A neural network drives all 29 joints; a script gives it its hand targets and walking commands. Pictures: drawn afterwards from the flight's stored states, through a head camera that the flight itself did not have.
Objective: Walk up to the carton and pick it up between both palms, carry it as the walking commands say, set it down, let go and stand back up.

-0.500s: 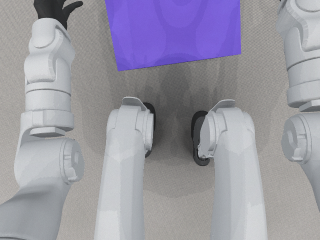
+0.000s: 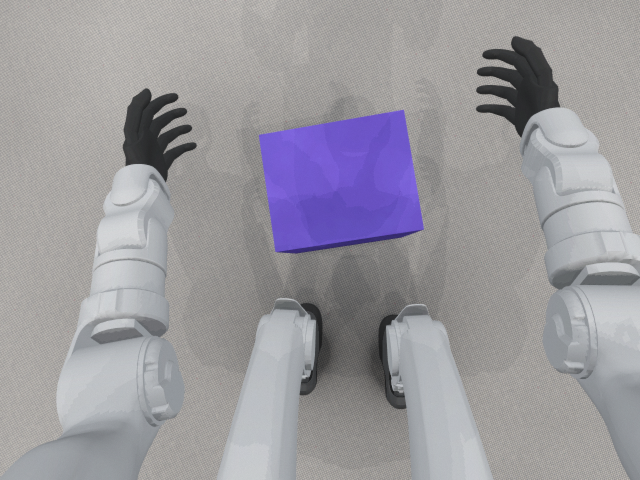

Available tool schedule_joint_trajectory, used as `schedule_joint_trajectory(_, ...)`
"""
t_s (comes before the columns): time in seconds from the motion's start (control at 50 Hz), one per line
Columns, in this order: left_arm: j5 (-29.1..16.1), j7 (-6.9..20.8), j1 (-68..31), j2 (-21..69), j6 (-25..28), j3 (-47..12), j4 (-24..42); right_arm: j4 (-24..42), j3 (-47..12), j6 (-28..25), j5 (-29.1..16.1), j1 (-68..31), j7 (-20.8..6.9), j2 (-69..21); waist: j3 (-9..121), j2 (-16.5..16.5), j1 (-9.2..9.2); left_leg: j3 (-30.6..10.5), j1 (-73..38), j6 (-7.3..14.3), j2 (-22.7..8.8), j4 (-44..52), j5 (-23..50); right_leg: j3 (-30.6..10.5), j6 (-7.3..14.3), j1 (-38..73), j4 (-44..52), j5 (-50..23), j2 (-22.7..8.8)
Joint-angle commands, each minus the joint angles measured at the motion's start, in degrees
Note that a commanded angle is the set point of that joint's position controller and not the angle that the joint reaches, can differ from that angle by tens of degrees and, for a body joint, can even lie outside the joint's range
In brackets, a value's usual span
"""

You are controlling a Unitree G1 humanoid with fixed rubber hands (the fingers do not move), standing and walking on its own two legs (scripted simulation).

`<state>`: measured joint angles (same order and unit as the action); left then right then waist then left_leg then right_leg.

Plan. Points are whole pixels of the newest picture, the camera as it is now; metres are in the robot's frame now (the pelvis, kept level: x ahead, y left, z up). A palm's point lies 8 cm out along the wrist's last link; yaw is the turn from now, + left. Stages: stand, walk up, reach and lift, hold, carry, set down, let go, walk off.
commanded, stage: set down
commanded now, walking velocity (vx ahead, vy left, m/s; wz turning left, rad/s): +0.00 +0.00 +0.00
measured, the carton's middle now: (340, 193) +0.47 +0.02 -0.44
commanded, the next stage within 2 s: let go in 0.38 s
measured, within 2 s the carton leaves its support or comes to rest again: neither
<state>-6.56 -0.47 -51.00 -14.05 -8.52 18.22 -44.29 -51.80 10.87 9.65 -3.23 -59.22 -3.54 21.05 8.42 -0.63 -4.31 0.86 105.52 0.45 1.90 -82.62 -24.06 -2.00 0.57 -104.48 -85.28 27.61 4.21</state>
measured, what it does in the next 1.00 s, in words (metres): rises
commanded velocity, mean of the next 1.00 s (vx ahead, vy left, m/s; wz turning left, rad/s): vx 0.00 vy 0.00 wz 0.00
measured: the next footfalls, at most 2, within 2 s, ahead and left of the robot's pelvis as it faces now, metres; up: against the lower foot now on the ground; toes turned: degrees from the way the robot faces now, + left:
none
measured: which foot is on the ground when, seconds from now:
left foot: down 0.00-1.00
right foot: down 0.00-1.00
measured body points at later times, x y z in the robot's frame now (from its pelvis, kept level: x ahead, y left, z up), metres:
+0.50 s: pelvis +0.03 +0.00 +0.10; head +0.29 -0.01 +0.47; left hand +0.45 +0.25 -0.01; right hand +0.50 -0.19 -0.01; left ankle +0.09 +0.11 -0.54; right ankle +0.07 -0.10 -0.54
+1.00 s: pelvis +0.09 +0.01 +0.19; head +0.21 +0.01 +0.62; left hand +0.31 +0.25 +0.10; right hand +0.35 -0.20 +0.09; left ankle +0.09 +0.11 -0.54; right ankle +0.07 -0.10 -0.54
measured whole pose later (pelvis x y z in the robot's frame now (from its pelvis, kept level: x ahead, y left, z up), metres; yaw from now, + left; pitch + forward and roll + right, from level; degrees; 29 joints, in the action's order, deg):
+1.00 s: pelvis +0.09 +0.01 +0.19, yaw +0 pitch +17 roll +0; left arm -0.5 3.8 3.2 -10.8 0.0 4.7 -28.9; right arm -32.0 6.0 0.4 2.6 -2.1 -1.1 9.4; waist 2.9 1.3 -2.9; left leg -1.3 35.6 1.8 2.6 -34.7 -15.6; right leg -2.9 0.2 -33.3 -34.4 17.7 2.2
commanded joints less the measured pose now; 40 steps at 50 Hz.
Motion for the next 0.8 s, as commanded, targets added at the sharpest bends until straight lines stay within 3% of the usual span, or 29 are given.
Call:
schedule_joint_trajectory(0.0, -0.08, 0.66, -8.14, -8.07, 2.4, 1.6, 9.87, 11.64, 1.41, -2.46, -0.15, -12.94, -0.02, 6.29, 54.9, -4.3, -0.78, 1.91, -36.53, -2.42, 0.73, 9.28, 23.1, 1.79, -1.07, 34.54, 12.77, -21.78, -0.11)
schedule_joint_trajectory(0.02, 0.78, 0.83, -7.48, -8.98, 2.22, 2.26, 9.7, 10.35, 2.04, -2.15, 0.3, -11.29, 0.19, 7.12, 55.81, -2.79, -1.14, 2.25, -37.28, -2.67, 0.82, 10.22, 22.63, 1.28, -1.04, 36.55, 13.97, -21.98, -0.31)
schedule_joint_trajectory(0.04, 0.05, 1.07, -5.89, -7.94, 2.64, 1.47, 9.55, 10.37, 1.84, -2.52, 0.6, -9.52, 0.03, 5.82, 54.66, -5.3, -0.16, 1.76, -37.24, -2.33, 0.8, 11.65, 24.79, 1.64, -1.22, 38.32, 14.74, -24.92, -0.23)
schedule_joint_trajectory(0.1, 0.82, 1.66, -5.09, -8.33, 3.23, 2.07, 11.65, 13.67, 2.13, -2.96, 0.28, -9.14, -0.08, 5.66, 56.55, -4.96, -0.67, 1.89, -39.24, -2.33, 0.83, 15.14, 26.6, 0.71, -1.41, 44.99, 17.81, -29.51, -0.55)
schedule_joint_trajectory(0.12, 1.1, 1.81, -4.67, -8.22, 3.34, 2.49, 11.63, 13.59, 1.7, -2.87, 0.05, -9.14, -0.23, 5.02, 56.61, -4.66, -1.71, 1.86, -40.41, -2.42, 0.75, 16.55, 28.12, 0.63, -1.54, 46.57, 18.92, -31.16, -0.46)
schedule_joint_trajectory(0.18, 1.36, 2.1, -4.23, -8.56, 3.49, 2.72, 11.71, 14.33, 2.74, -3.07, 1.11, -9.01, -0.23, 6.39, 55.28, -5.83, -1.35, 1.24, -41.52, -2.41, 0.72, 20.56, 27.04, 0.21, -1.59, 50.76, 22.67, -30.91, -0.92)
schedule_joint_trajectory(0.2, 2.64, 2.15, -3.77, -8.76, 3.99, 3.51, 11.83, 11.75, 3.07, -3.16, 1.29, -6.16, -0.29, 5.26, 54.18, -3.37, -1.61, 1.26, -43.97, -2.56, 0.64, 21.63, 29.3, -0.01, -1.51, 49.51, 24.22, -32.09, -0.71)
schedule_joint_trajectory(0.22, 2.47, 2.45, -2.74, -7.33, 4.06, 2.45, 8.66, 10.16, 1.82, -3.34, 0.69, -6.52, -0.55, 3.22, 51.0, -4.52, -2.06, 1.12, -43.04, -2.35, 0.43, 22.99, 27.82, -0.12, -1.74, 49.86, 25.49, -30.5, -1.07)
schedule_joint_trajectory(0.26, 2.17, 3.12, -4.21, -4.97, 4.85, 0.91, 6.55, 8.89, 2.35, -4.28, 1.72, -7.66, -0.64, 3.04, 46.3, -4.19, -0.34, 0.61, -41.8, -2.34, 0.03, 24.46, 25.35, -0.16, -1.64, 48.36, 27.21, -28.34, -1.5)
schedule_joint_trajectory(0.28, 3.57, 3.11, -3.79, -4.29, 5.29, 1.7, 6.05, 8.34, 2.3, -4.71, 1.78, -6.48, -0.74, 1.73, 45.45, -1.72, -1.36, 0.73, -44.57, -2.83, -0.08, 25.03, 26.54, -0.21, -1.5, 47.04, 28.34, -28.27, -1.59)
schedule_joint_trajectory(0.3, 4.63, 2.63, -3.21, -5.49, 5.43, 2.95, 3.25, 4.55, 4.14, -4.7, 3.32, -5.58, -0.63, 3.27, 42.14, -2.01, -1.4, 0.42, -44.75, -3.12, -0.12, 25.75, 25.53, 0.09, -1.48, 44.0, 29.03, -25.58, -1.73)
schedule_joint_trajectory(0.32, 4.23, 2.83, -4.86, -4.08, 5.85, 2.47, 4.66, 6.87, 3.65, -5.38, 3.36, -7.07, -0.78, 2.02, 42.2, -2.73, -0.35, 0.26, -45.04, -3.16, -0.27, 26.28, 25.09, 0.17, -1.43, 44.51, 29.77, -25.37, -1.66)
schedule_joint_trajectory(0.34, 5.6, 2.65, -4.59, -4.9, 6.01, 3.92, 3.99, 5.64, 3.86, -5.28, 3.87, -5.88, -0.47, 1.7, 42.89, -1.81, -1.49, 1.03, -45.48, -3.4, -0.08, 26.25, 24.92, -0.23, -1.24, 45.87, 30.25, -25.33, -1.86)
schedule_joint_trajectory(0.36, 5.85, 2.48, -3.68, -5.15, 6.16, 4.26, 2.42, 3.93, 4.56, -5.54, 4.64, -4.58, -0.33, 1.4, 41.47, -3.33, -0.71, 0.68, -44.86, -3.44, -0.03, 26.67, 25.75, 0.13, -1.5, 44.96, 30.39, -26.15, -1.84)
schedule_joint_trajectory(0.38, 6.43, 2.63, -2.58, -5.12, 6.09, 4.47, 1.27, 4.14, 4.16, -5.37, 4.77, -4.05, -0.08, 0.8, 42.44, -3.42, -1.39, 1.29, -43.76, -3.56, 0.03, 26.38, 25.43, -0.26, -1.5, 47.14, 30.43, -26.78, -2.18)
schedule_joint_trajectory(0.4, 6.38, 2.8, -0.45, -4.23, 6.12, 3.69, 0.54, 4.93, 4.13, -5.73, 5.42, -2.47, 0.06, 0.15, 43.95, -3.9, -0.82, 0.84, -45.4, -3.46, 0.25, 27.01, 27.52, 0.14, -1.75, 47.76, 30.48, -29.05, -1.99)
schedule_joint_trajectory(0.44, 6.88, 2.99, 1.98, -4.48, 6.21, 2.27, 2.58, 5.83, 5.17, -5.53, 6.63, 1.97, 0.78, 0.98, 48.58, -1.44, -0.15, 1.13, -49.88, -3.76, 0.31, 27.06, 29.77, 0.31, -1.83, 50.26, 30.36, -32.22, -1.97)
schedule_joint_trajectory(0.46, 7.21, 3.21, 3.62, -5.59, 6.67, 2.15, 4.8, 7.75, 5.42, -5.85, 7.48, 4.88, 1.2, -0.14, 50.29, -2.77, 0.93, 0.86, -51.19, -3.46, 0.51, 27.22, 31.82, 0.72, -2.17, 51.54, 30.36, -35.27, -1.61)
schedule_joint_trajectory(0.5, 7.96, 3.77, 7.88, -6.34, 6.22, 0.88, 6.53, 11.04, 4.88, -5.62, 6.57, 7.69, 2.07, -0.8, 49.56, -1.54, 0.23, 0.8, -53.66, -3.06, 0.75, 28.79, 30.95, 0.35, -2.32, 54.47, 31.89, -34.34, -1.53)
schedule_joint_trajectory(0.54, 8.7, 4.53, 13.39, -8.11, 6.26, -0.25, 12.0, 17.56, 3.88, -5.75, 6.67, 14.05, 2.9, -1.42, 52.52, -2.35, 0.96, 0.66, -57.84, -2.3, 0.83, 30.14, 31.11, 0.4, -2.52, 60.51, 33.76, -35.43, -1.41)
schedule_joint_trajectory(0.56, 9.42, 5.1, 17.74, -8.52, 6.05, -0.49, 14.09, 18.67, 3.93, -5.39, 6.95, 18.68, 3.41, -2.12, 52.37, -0.82, -0.01, 0.72, -59.91, -2.33, 1.12, 31.38, 32.23, -0.05, -2.32, 63.71, 35.24, -36.47, -1.45)
schedule_joint_trajectory(0.58, 8.92, 5.34, 17.38, -9.13, 6.24, -1.5, 18.4, 23.53, 3.46, -5.67, 7.07, 17.95, 3.73, -1.65, 51.58, -2.11, 0.04, -0.01, -61.32, -2.02, 0.82, 32.13, 30.82, -0.03, -2.45, 64.81, 36.16, -34.3, -1.2)
schedule_joint_trajectory(0.6, 8.22, 5.75, 19.82, -8.79, 5.85, -2.42, 18.29, 24.99, 2.49, -5.55, 6.76, 19.57, 3.77, -2.23, 50.65, -2.86, 0.19, -0.34, -63.26, -1.56, 0.68, 33.03, 30.89, 0.41, -2.36, 65.56, 36.96, -33.49, -1.09)
schedule_joint_trajectory(0.62, 7.54, 6.0, 22.08, -8.15, 5.76, -3.66, 21.13, 30.82, 2.03, -6.1, 6.45, 20.23, 3.59, -2.07, 50.86, -1.65, -0.06, -0.96, -67.83, -1.54, 0.51, 33.48, 33.11, 0.38, -1.93, 65.94, 37.77, -34.22, -1.13)
schedule_joint_trajectory(0.64, 7.48, 6.08, 25.9, -7.97, 5.36, -4.42, 20.83, 29.93, 1.39, -5.75, 6.43, 24.18, 3.58, -2.86, 49.25, -1.54, -0.5, -1.65, -70.5, -1.6, 0.29, 34.53, 33.87, 0.52, -1.89, 65.82, 38.64, -33.13, -1.12)
schedule_joint_trajectory(0.66, 6.7, 5.91, 24.8, -6.99, 5.45, -5.43, 21.9, 28.11, 1.28, -5.64, 6.1, 24.78, 3.32, -2.65, 44.9, 1.02, -0.45, -1.78, -71.79, -1.82, 0.09, 35.44, 33.13, 0.16, -1.28, 64.21, 39.8, -30.61, -1.33)
schedule_joint_trajectory(0.68, 5.46, 6.18, 28.26, -6.32, 5.6, -7.0, 22.8, 30.73, 0.31, -6.09, 5.95, 26.92, 3.23, -3.25, 42.99, -1.75, 0.75, -2.33, -73.42, -1.71, -0.21, 36.47, 32.45, 0.51, -1.5, 65.39, 40.98, -29.55, -1.06)
schedule_joint_trajectory(0.72, 5.54, 6.2, 30.88, -5.53, 6.16, -7.34, 22.87, 28.56, -0.19, -6.61, 5.39, 31.53, 2.93, -4.33, 37.33, 1.43, 0.7, -2.72, -75.84, -2.2, -0.26, 38.07, 32.64, -0.03, -0.96, 65.05, 43.04, -27.88, -1.69)
schedule_joint_trajectory(0.78, 5.09, 5.69, 39.98, -3.38, 7.39, -9.0, 18.59, 25.46, -1.92, -8.17, 5.02, 39.63, 2.73, -6.52, 28.9, 1.03, 0.67, -3.28, -79.34, -2.47, -0.63, 41.15, 33.35, 0.24, -1.05, 66.34, 45.79, -26.05, -1.77)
